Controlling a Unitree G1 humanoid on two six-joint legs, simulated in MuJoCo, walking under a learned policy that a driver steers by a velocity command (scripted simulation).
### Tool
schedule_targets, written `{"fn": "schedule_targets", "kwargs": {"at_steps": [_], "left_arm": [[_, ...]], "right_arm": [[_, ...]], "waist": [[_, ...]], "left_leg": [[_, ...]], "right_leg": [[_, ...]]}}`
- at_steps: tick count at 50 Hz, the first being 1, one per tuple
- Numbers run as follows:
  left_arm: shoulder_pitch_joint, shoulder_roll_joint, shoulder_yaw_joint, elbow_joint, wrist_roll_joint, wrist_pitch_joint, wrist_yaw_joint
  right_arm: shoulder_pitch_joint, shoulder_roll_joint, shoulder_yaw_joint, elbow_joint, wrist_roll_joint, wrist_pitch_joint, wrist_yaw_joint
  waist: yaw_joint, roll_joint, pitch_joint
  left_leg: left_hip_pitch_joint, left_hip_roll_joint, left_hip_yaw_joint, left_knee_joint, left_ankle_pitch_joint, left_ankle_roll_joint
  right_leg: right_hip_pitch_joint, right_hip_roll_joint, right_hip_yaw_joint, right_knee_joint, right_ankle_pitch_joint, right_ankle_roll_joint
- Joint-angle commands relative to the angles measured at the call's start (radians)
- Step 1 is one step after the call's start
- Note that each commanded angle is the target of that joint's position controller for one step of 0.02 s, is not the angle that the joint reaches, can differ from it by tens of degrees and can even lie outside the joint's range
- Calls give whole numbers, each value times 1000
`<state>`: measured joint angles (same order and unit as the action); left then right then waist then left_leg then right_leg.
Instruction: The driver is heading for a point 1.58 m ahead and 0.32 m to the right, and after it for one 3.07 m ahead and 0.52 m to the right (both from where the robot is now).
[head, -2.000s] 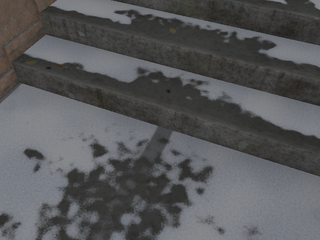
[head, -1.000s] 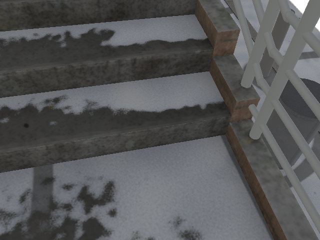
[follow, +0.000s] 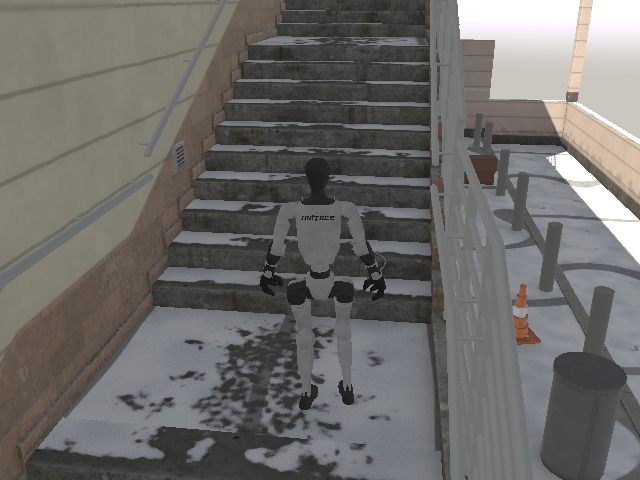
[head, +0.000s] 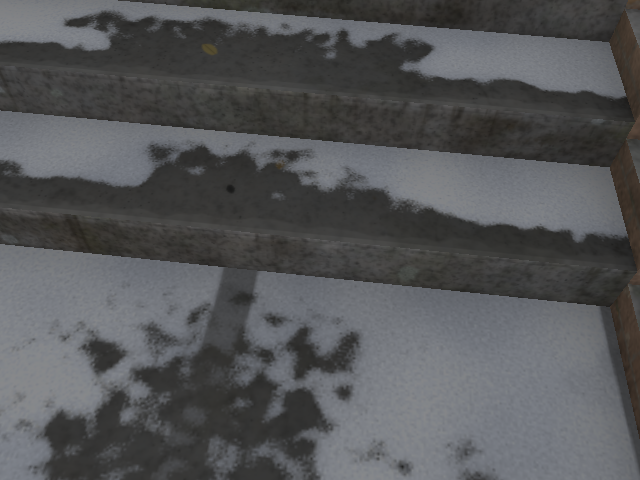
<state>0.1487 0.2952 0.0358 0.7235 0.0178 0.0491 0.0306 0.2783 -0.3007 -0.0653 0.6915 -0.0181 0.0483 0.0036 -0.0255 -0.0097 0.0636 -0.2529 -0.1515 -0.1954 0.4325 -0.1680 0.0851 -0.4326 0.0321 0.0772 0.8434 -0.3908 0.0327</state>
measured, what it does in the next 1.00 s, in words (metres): walks ahead, turning right: right foot, then left foot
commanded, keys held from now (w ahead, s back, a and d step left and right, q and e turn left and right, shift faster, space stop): no key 0.08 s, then w+e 0.30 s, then e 0.54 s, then w+e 0.08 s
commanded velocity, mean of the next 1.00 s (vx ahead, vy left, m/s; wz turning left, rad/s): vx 0.15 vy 0.00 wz -0.28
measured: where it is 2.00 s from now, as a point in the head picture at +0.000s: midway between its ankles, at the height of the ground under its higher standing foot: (402, 436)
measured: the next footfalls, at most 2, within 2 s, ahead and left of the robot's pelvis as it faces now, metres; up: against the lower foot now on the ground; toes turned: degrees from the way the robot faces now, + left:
right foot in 0.14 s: +0.06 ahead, -0.12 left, +0.00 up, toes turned +9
left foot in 0.54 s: +0.19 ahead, +0.08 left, +0.00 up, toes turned -10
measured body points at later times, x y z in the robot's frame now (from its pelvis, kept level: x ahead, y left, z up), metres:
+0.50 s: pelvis +0.08 -0.01 +0.00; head +0.10 -0.03 +0.45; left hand +0.08 +0.26 -0.12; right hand +0.25 -0.27 -0.09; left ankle +0.13 +0.10 -0.72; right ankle +0.02 -0.12 -0.74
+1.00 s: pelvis +0.17 -0.01 -0.01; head +0.21 -0.03 +0.44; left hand +0.43 +0.15 -0.10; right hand +0.13 -0.29 -0.13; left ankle +0.15 +0.09 -0.74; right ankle +0.17 -0.11 -0.72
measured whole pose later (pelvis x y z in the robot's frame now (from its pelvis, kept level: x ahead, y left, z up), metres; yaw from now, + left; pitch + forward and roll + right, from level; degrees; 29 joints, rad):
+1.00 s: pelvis +0.17 -0.01 -0.01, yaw -22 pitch +1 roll +0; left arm 0.10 0.26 0.05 0.65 0.02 0.08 -0.05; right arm 0.28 -0.28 -0.03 0.74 -0.03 -0.02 -0.02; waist -0.05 0.00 0.08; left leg -0.15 0.04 0.21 0.48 -0.34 0.03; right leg -0.41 0.00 -0.06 0.71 -0.36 -0.01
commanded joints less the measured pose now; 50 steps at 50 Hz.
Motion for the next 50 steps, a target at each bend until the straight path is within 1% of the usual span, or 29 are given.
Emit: {"fn": "schedule_targets", "kwargs": {"at_steps": [1, 4, 5, 6, 7, 8, 9, 10, 11, 13, 15, 17, 19, 22, 24, 26, 27, 28, 29, 30, 31, 32, 33, 35, 38, 42, 46, 48, 50], "left_arm": [[-10, 98, 20, -84, -4, -22, 9], [35, 92, 18, -82, -20, -21, 4], [102, 74, 14, -59, -24, -31, 3], [125, 60, 9, -47, -10, -40, 8], [104, 84, 7, -58, 17, -52, 11], [102, 183, 23, -71, 27, -56, 4], [133, 209, 45, -25, 30, -51, -6], [96, 160, 36, -21, 6, -52, -19], [81, 127, 31, -18, -5, -55, -30], [118, 113, 33, -5, -6, -68, -37], [180, 114, 41, 19, -8, -80, -36], [235, 119, 49, 33, -15, -87, -32], [264, 128, 57, 43, -14, -91, -31], [289, 150, 70, 52, -2, -91, -31], [285, 135, 68, 58, -9, -91, -25], [212, 160, 78, 29, -7, -78, -21], [200, 124, 74, 17, -15, -78, -18], [214, 46, 52, -10, -28, -82, -19], [259, 32, 48, -35, -29, -69, -10], [275, 117, 65, -3, 5, -50, -3], [255, 115, 71, 14, 12, -40, -11], [250, 96, 70, 24, 10, -32, -21], [237, 90, 71, 21, 13, -25, -34], [233, 78, 68, 20, 11, -13, -52], [158, 80, 66, -13, 6, 6, -66], [44, 34, 44, -73, 8, 19, -91], [-26, 35, 34, -122, 5, 28, -75], [-59, 58, 38, -146, 5, 28, -76], [-62, 58, 36, -160, 7, 12, -85]], "right_arm": [[13, -173, -49, -52, -6, -12, -1], [-27, -150, -47, -54, 0, -7, 0], [-25, -133, -40, -45, 10, -4, 1], [-18, -101, -26, -36, 15, -6, -3], [24, -22, 0, -39, 5, -9, -4], [18, -20, 5, -50, -7, -17, -8], [-46, -104, -14, -65, -36, -26, -10], [-49, -127, -23, -63, -38, -35, -3], [-41, -132, -24, -46, -31, -43, 8], [-41, -106, -17, -32, -34, -54, 29], [-95, -68, -5, -43, -26, -61, 37], [-148, -46, 5, -58, -27, -64, 34], [-195, -51, 5, -64, -19, -75, 30], [-245, -48, 11, -79, -11, -78, 14], [-222, -48, 13, -83, 0, -81, -3], [-108, -40, 17, -59, 8, -89, -17], [-65, -85, 6, -52, 0, -101, -33], [19, -161, -9, -55, -18, -104, -52], [18, -260, -28, -54, -10, -83, -55], [21, -185, -18, -44, 0, -72, -51], [-16, -113, 4, -51, 6, -74, -46], [-61, -73, 18, -60, 4, -76, -45], [-74, -59, 25, -60, 1, -81, -48], [-61, -61, 24, -51, -5, -90, -48], [-50, -70, 16, -44, -9, -97, -44], [-31, -82, 9, -26, -11, -86, -42], [-9, -116, -1, -14, -8, -84, -33], [-5, -137, -7, -20, -15, -85, -25], [17, -151, -13, -4, -4, -73, -19]], "waist": [[5, 123, -93], [16, 142, -114], [42, 128, -154], [56, 95, -151], [27, -86, -151], [40, -184, -106], [51, -159, 3], [11, -121, 45], [7, -118, 41], [22, -135, 8], [48, -126, 12], [73, -137, 5], [94, -141, 2], [105, -149, -17], [79, -142, -40], [-8, -130, -90], [-25, -70, -122], [-50, 92, -210], [-26, 298, -206], [-4, 167, -143], [13, 104, -87], [37, 89, -57], [45, 121, -59], [53, 147, -88], [47, 155, -84], [21, 148, -70], [3, 152, -70], [-12, 163, -91], [-15, 144, -106]], "left_leg": [[103, 275, -321, -88, 202, 148], [59, 248, -319, -57, 230, 103], [25, 218, -295, -50, 70, 73], [-60, 169, -260, -26, -163, 31], [-151, 81, -148, 148, -423, -12], [-303, -63, 26, 331, -431, -39], [-347, 18, 41, 431, -358, -48], [-355, 76, 76, 471, -278, -60], [-335, 96, 115, 471, -212, -76], [-312, 104, 168, 487, -163, -91], [-340, 107, 186, 445, -141, -103], [-352, 108, 194, 383, -133, -121], [-337, 112, 194, 308, -121, -123], [-279, 92, 198, 211, -176, -114], [-180, 69, 191, 151, -167, -106], [62, 72, 170, -36, -47, -90], [231, 145, 121, -84, 23, -78], [407, 384, -79, -126, -85, -36], [393, 593, -365, -178, -8, 67], [322, 576, -325, -138, 86, 100], [258, 517, -216, -129, 188, 94], [209, 465, -102, -131, 305, 80], [192, 429, -23, -129, 416, 75], [177, 394, 85, -104, 628, 81], [168, 399, 152, -115, 608, 89], [184, 412, 202, -94, 591, 114], [160, 432, 239, -69, 550, 107], [161, 453, 225, -73, 374, 102], [164, 451, 228, -45, 173, 85]], "right_leg": [[-16, 15, 3, -55, -29, -10], [122, 28, -22, -214, 2, -33], [241, 24, -37, -343, 69, -53], [356, 1, -23, -475, 121, -75], [410, -181, 216, -612, -106, -113], [386, -361, 526, -737, -388, -200], [258, -374, 603, -750, -427, -279], [244, -325, 547, -747, -392, -276], [255, -265, 459, -741, -283, -252], [292, -191, 364, -724, -128, -236], [321, -169, 340, -711, -80, -240], [348, -159, 346, -706, -52, -253], [348, -158, 359, -692, -37, -259], [348, -147, 363, -591, 209, -271], [308, -146, 389, -515, 451, -248], [206, -94, 364, -423, 459, -180], [105, -45, 331, -343, 360, -130], [-13, 12, 222, -139, 125, -84], [-169, 144, 36, 18, -255, -64], [-172, 41, 27, 143, -232, -61], [-158, 25, 28, 187, -176, -58], [-137, 5, 17, 208, -120, -43], [-126, -2, -3, 234, -73, -32], [-106, 8, -29, 296, -15, -12], [-129, 0, -44, 278, 48, 0], [-132, -24, -80, 115, 73, 7], [-22, -28, -134, -49, 54, -16], [32, -24, -154, -121, 19, -40], [88, -11, -160, -211, -3, -81]]}}
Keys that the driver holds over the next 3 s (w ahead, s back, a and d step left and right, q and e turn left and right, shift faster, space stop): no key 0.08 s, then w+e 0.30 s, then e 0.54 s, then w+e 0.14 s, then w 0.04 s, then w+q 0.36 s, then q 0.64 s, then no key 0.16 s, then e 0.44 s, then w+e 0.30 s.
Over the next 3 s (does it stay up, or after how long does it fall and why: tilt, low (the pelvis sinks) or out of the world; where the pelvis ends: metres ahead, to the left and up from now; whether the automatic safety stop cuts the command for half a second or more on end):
stays up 0.53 -0.16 0.00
